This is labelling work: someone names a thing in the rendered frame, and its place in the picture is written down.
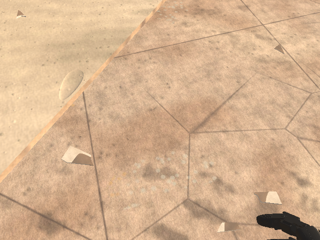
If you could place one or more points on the robot right hand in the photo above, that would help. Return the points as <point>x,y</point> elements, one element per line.
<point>289,224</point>

